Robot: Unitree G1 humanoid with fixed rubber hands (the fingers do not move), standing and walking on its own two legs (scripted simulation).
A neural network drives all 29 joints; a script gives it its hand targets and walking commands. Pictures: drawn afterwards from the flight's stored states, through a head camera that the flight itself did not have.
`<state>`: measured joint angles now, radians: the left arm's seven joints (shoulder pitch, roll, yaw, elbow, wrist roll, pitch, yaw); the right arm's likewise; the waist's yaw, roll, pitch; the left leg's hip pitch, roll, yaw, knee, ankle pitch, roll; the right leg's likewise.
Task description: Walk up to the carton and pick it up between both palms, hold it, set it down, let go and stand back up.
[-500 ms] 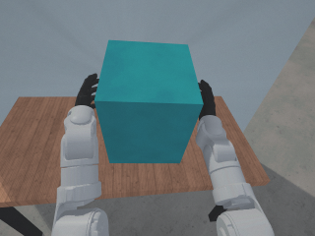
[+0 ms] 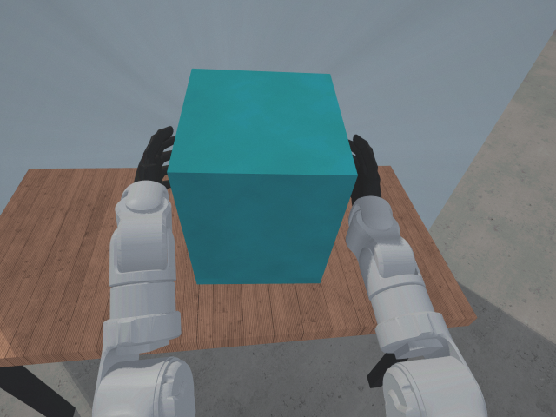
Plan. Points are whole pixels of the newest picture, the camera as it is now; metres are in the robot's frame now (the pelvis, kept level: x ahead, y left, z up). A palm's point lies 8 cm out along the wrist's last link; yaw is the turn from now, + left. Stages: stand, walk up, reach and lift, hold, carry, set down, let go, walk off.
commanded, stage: hold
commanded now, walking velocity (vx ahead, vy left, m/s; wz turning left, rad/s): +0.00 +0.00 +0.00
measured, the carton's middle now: (260, 183) +0.41 +0.00 +0.14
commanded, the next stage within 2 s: none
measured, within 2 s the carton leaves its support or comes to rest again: neither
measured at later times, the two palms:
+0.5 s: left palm (146, 190) +0.35 +0.16 +0.17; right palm (362, 197) +0.35 -0.13 +0.16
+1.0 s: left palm (145, 191) +0.34 +0.15 +0.18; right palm (363, 198) +0.34 -0.13 +0.17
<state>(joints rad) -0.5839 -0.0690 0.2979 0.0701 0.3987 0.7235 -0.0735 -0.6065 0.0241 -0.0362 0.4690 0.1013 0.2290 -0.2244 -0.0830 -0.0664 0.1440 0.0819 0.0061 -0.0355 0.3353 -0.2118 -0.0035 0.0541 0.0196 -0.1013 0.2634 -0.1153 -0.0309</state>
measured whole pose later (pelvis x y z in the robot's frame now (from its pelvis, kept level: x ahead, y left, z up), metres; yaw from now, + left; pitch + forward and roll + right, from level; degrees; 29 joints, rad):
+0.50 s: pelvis -0.01 +0.00 +0.00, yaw +0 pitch -12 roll -1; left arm -0.59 -0.06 0.29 0.09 0.40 0.72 -0.08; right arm -0.61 0.04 -0.06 0.47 0.08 0.23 -0.22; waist -0.07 -0.07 0.15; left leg 0.07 0.00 -0.04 0.34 -0.20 0.00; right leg 0.04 0.01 -0.10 0.27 -0.11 -0.03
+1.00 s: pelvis -0.01 +0.00 +0.00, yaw +0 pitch -13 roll +0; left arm -0.58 -0.07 0.31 0.07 0.41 0.74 -0.09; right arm -0.59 0.05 -0.06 0.47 0.08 0.22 -0.22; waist -0.08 -0.08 0.13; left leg 0.09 0.00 -0.04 0.32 -0.19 0.00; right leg 0.06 0.01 -0.11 0.28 -0.11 -0.03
